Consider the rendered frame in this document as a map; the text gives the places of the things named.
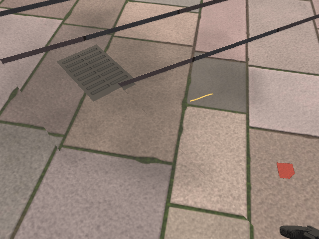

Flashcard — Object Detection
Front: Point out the right robot hand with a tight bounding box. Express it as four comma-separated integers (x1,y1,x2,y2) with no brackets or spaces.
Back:
279,225,319,239

